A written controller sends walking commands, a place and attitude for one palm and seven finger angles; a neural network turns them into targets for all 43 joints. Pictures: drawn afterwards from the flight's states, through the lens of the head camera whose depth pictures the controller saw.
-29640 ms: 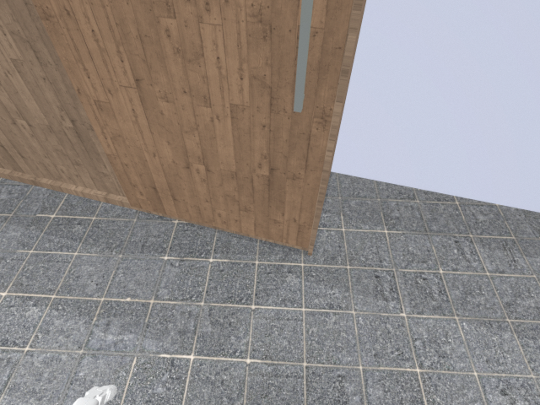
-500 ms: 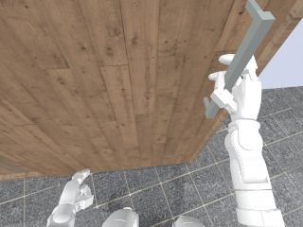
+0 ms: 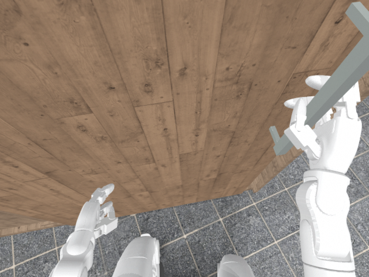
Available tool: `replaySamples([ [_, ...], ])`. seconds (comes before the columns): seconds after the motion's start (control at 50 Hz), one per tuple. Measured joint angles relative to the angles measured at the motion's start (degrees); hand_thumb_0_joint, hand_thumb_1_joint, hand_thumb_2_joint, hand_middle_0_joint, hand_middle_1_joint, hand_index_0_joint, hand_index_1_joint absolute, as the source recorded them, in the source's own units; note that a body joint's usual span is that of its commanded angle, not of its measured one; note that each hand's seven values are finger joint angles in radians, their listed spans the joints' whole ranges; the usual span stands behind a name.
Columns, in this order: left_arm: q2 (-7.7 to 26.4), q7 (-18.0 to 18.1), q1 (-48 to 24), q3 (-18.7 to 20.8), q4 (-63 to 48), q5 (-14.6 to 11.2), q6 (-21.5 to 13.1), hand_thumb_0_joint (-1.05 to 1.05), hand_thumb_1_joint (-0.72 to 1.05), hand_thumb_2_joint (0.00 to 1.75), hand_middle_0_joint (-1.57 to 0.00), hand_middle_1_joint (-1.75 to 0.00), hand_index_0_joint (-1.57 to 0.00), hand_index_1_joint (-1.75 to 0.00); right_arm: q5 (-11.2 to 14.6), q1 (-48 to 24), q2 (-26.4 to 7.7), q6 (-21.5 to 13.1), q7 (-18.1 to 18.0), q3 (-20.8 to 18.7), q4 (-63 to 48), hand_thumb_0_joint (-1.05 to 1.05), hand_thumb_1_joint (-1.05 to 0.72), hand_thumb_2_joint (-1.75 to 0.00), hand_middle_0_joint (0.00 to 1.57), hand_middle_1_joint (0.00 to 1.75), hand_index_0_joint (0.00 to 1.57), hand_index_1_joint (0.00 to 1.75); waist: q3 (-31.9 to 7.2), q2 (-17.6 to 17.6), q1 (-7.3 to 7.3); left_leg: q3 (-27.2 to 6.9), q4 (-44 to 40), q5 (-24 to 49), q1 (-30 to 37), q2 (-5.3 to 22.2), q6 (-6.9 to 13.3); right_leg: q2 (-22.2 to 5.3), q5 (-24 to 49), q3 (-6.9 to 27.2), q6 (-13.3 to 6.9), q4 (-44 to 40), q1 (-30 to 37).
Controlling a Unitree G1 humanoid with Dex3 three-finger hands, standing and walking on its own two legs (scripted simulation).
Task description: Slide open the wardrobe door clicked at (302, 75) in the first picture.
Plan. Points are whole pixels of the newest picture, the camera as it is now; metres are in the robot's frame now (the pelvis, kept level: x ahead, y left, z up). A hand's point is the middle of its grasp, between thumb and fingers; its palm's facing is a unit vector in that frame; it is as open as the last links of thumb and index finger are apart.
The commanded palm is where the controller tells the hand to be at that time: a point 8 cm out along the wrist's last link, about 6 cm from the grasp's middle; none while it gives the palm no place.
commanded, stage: step sideways, sliding the door along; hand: right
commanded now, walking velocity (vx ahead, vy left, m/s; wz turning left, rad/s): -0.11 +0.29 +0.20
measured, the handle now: (307, 102) +0.37 -0.22 +0.15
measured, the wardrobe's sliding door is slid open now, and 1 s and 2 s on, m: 0.07 0.42 0.60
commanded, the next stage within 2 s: stop walking and hold the door there in 1.76 s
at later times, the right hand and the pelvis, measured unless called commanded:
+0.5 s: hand (205, 142) +0.31 -0.04 +0.14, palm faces +0.31 +0.95 +0.01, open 6.6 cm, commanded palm +0.26 -0.02 +0.13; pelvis -0.01 +0.13 -0.01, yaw +4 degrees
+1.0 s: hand (71, 171) +0.27 +0.15 +0.14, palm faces +0.08 +1.00 +0.03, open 6.4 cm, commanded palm +0.24 +0.14 +0.13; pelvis -0.07 +0.25 -0.02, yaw +8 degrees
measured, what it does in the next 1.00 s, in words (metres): steps to the left: left foot, then right foot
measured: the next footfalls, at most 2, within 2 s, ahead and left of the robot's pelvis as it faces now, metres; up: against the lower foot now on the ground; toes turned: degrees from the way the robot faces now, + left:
left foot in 0.26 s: +0.13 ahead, +0.26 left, +0.00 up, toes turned +7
right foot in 0.40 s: +0.05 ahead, -0.03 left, +0.00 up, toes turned -2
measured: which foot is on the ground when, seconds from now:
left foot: up 0.00-0.24, down 0.26-0.40, up 0.42-0.78, down 0.80-0.96, up 0.98-1.00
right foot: down 0.00-0.26, up 0.28-0.38, down 0.40-0.80, up 0.82-0.94, down 0.96-1.00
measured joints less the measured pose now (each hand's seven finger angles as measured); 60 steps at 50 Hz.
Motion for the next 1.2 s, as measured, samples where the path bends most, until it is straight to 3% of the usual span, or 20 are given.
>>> replaySamples([
  [0.06,0.4,-0.8,2.1,-0.2,-1.2,-0.3,-1.0,0.01,0.91,0.90,-0.19,-0.30,-0.20,-0.30,0.0,2.3,0.2,-0.5,-1.0,0.6,-1.0,0.00,-0.75,-0.84,0.46,1.40,0.22,1.37,0.0,-1.4,-0.78,0.7,8.7,-3.2,-3.9,-1.1,0.6,-3.2,1.1,0.1,0.7,-3.7,2.1],
  [0.12,0.4,-0.8,3.7,-0.9,-2.2,-0.4,-1.9,0.01,0.91,0.90,-0.19,-0.30,-0.20,-0.30,0.7,4.4,0.4,-0.7,-1.7,0.2,-2.1,0.00,-0.75,-0.85,0.46,1.40,0.23,1.37,0.2,-2.7,-1.39,1.3,7.1,-1.5,-4.9,0.2,0.4,-6.1,2.1,-0.3,2.5,-6.4,4.7],
  [0.2,-0.6,-0.6,4.8,-1.8,-2.8,-0.9,-3.4,0.01,0.91,0.90,-0.19,-0.30,-0.20,-0.30,2.1,5.6,0.0,-0.4,-2.2,-1.3,-2.6,-0.01,-0.74,-0.85,0.46,1.40,0.22,1.37,1.0,-4.0,-1.94,2.0,-6.8,5.5,0.1,1.7,0.4,-9.4,1.5,-0.3,4.6,-4.8,6.6],
  [0.24,-1.9,-0.7,6.6,-2.2,-3.5,-1.7,-5.0,0.01,0.91,0.90,-0.20,-0.30,-0.22,-0.31,2.4,5.1,-0.9,0.2,-2.2,-2.6,-2.6,-0.01,-0.74,-0.85,0.46,1.40,0.18,1.37,0.8,-2.8,-1.25,1.9,-19.4,17.2,5.8,2.8,0.1,-9.8,0.3,0.3,3.7,1.2,4.4],
  [0.28,-1.9,-1.1,8.4,-3.1,-4.0,-1.7,-6.8,0.01,0.91,0.90,-0.20,-0.30,-0.26,-0.35,1.5,5.1,-1.5,0.7,-2.2,-4.9,-3.3,-0.02,-0.74,-0.85,0.46,1.40,0.13,1.35,-0.2,-0.8,0.43,2.2,-22.3,16.4,8.0,4.0,-0.3,-8.6,-3.7,1.9,1.2,9.9,0.0],
  [0.34,0.8,-0.6,4.2,-2.5,-0.3,-1.0,-5.9,0.01,0.91,0.90,-0.20,-0.30,-0.28,-0.36,1.8,7.1,0.7,0.0,-2.8,-6.8,-5.0,-0.01,-0.75,-0.84,0.46,1.40,0.11,1.34,0.1,-1.6,2.58,0.9,-19.3,12.0,4.4,3.7,-0.6,-0.4,-14.3,5.0,-0.6,21.1,-6.1],
  [0.4,1.9,-0.4,1.6,-1.2,1.7,-1.2,-4.2,0.01,0.91,0.90,-0.20,-0.30,-0.26,-0.34,2.0,8.6,1.6,0.0,-2.9,-6.1,-8.1,0.00,-0.76,-0.83,0.46,1.40,0.11,1.34,0.5,-0.4,4.22,-0.4,-19.5,14.9,1.9,3.4,-0.6,5.7,-6.2,1.4,-1.9,10.4,-5.8],
  [0.46,0.3,-0.7,2.0,0.2,2.4,-0.3,-2.7,0.01,0.91,0.90,-0.19,-0.30,-0.24,-0.33,1.4,7.2,0.4,-0.3,-1.9,-3.8,-7.1,0.00,-0.78,-0.83,0.45,1.40,0.09,1.30,1.9,1.7,1.92,-2.4,-0.6,6.5,-2.1,1.0,0.0,4.6,-0.4,-0.4,-1.4,7.7,-3.6],
  [0.52,-1.0,-1.1,4.1,-0.7,2.4,0.2,-1.7,0.01,0.91,0.90,-0.19,-0.30,-0.22,-0.32,0.5,6.8,0.9,-0.2,-2.0,-1.3,-4.4,0.01,-0.78,-0.83,0.42,1.40,0.11,1.31,-0.1,0.6,1.48,-2.0,23.4,-0.9,-5.9,-2.6,-0.1,1.3,1.0,1.4,-0.7,3.5,-3.1],
  [0.58,-1.4,-0.8,5.7,-2.1,0.9,0.0,-1.2,0.01,0.91,0.90,-0.19,-0.30,-0.21,-0.31,-0.3,6.8,1.5,0.6,-2.6,0.3,-2.9,0.01,-0.78,-0.84,0.39,1.40,0.16,1.32,-2.6,-1.5,0.28,-1.7,32.8,-3.8,-8.3,-2.8,-0.8,-3.1,4.5,2.0,-0.7,-1.7,-3.6],
  [0.66,-1.7,-0.3,5.9,-2.9,-1.8,0.0,-1.5,0.01,0.91,0.90,-0.20,-0.30,-0.21,-0.31,-0.6,5.0,1.7,1.2,-2.7,0.6,-1.5,0.01,-0.78,-0.85,0.38,1.40,0.20,1.35,-2.7,-3.4,-1.32,-1.2,21.2,-3.4,-6.3,0.8,-1.2,-8.3,8.2,2.1,0.4,-6.5,-2.8],
  [0.76,-2.1,-0.3,4.7,-3.0,-3.3,-0.7,-2.5,0.01,0.90,0.90,-0.20,-0.30,-0.20,-0.30,0.5,-1.1,0.0,1.8,-1.6,-1.0,2.8,0.00,-0.77,-0.86,0.40,1.40,0.17,1.34,-1.7,-4.0,-1.17,0.8,-10.6,6.6,5.7,3.2,-1.0,-11.1,7.8,5.2,2.2,-2.5,-5.1],
  [0.8,-2.5,-0.2,4.2,-3.5,-2.4,-1.3,-2.5,0.01,0.90,0.90,-0.20,-0.30,-0.20,-0.30,0.4,-3.9,-1.9,3.7,-0.7,-1.9,4.2,-0.01,-0.77,-0.86,0.41,1.40,0.12,1.31,-3.1,-1.5,-0.73,-0.1,-23.2,11.5,11.6,4.5,-2.7,-9.3,4.3,6.8,0.7,4.5,-8.7],
  [0.82,-1.5,-0.1,2.5,-3.6,-1.0,-1.4,-2.3,0.01,0.90,0.90,-0.20,-0.30,-0.20,-0.30,0.1,-4.6,-1.3,3.6,-0.6,-2.6,5.0,-0.01,-0.78,-0.86,0.42,1.40,0.10,1.29,-2.8,-2.9,0.45,0.5,-21.2,8.1,11.2,4.2,-4.3,-8.8,-0.5,8.9,-0.4,10.0,-11.0],
  [0.88,1.1,1.2,-1.5,-2.5,3.9,-0.9,-0.6,0.01,0.91,0.90,-0.20,-0.30,-0.20,-0.30,0.6,-2.9,0.7,3.6,-0.7,-2.8,4.4,-0.01,-0.78,-0.85,0.42,1.40,0.10,1.28,-2.1,-4.3,3.08,-0.5,-17.4,6.0,9.1,4.7,-4.2,0.3,-11.1,9.5,-1.7,29.5,-15.2],
  [0.94,1.6,1.7,-0.7,-1.7,5.2,-1.1,1.4,0.01,0.91,0.90,-0.20,-0.30,-0.20,-0.30,0.1,-1.2,2.2,3.3,-0.6,0.1,2.5,0.00,-0.78,-0.84,0.41,1.40,0.13,1.30,-2.9,-1.9,4.23,-1.5,-19.0,8.5,8.4,5.1,-2.1,6.8,-7.8,3.3,-2.6,21.0,-11.6],
  [0.96,1.6,1.7,0.4,-1.5,4.7,-1.0,2.1,0.01,0.91,0.90,-0.19,-0.30,-0.20,-0.30,0.0,-1.2,2.4,3.0,-0.3,1.3,2.2,0.01,-0.78,-0.84,0.40,1.40,0.15,1.30,-3.8,-1.4,4.10,-1.5,-16.9,9.1,6.6,4.6,-0.5,7.2,-0.8,1.8,-3.4,11.7,-8.8],
  [1.0,0.0,1.5,1.3,-0.9,4.6,-0.8,3.3,0.01,0.91,0.90,-0.19,-0.30,-0.20,-0.30,0.1,-2.4,0.9,1.9,0.7,3.2,3.3,0.01,-0.78,-0.84,0.40,1.40,0.16,1.30,-2.2,1.2,2.60,-3.7,-2.2,4.4,2.1,2.5,0.8,6.5,1.0,0.3,-3.6,9.6,-6.6],
  [1.1,-3.0,0.9,4.6,-3.6,4.5,-0.1,5.0,0.01,0.91,0.90,-0.19,-0.30,-0.20,-0.30,-0.9,-1.5,-2.9,2.3,2.0,6.6,6.7,0.02,-0.78,-0.84,0.40,1.40,0.22,1.33,-4.9,1.1,2.94,-1.3,38.0,1.1,-11.3,-3.6,1.0,1.3,5.0,2.3,-3.2,-1.0,-4.0],
  [1.2,-2.7,2.4,6.2,-3.5,0.4,-0.1,3.3,-0.04,0.96,0.92,-0.20,-0.30,-0.20,-0.30,-0.6,-1.5,-3.2,4.3,1.9,6.8,7.5,0.03,-0.76,-0.83,0.42,1.40,0.28,1.37,-7.0,-1.7,2.05,-0.9,47.0,4.3,-21.8,-0.3,0.5,-5.1,10.2,3.0,-3.9,-9.7,-3.2],
])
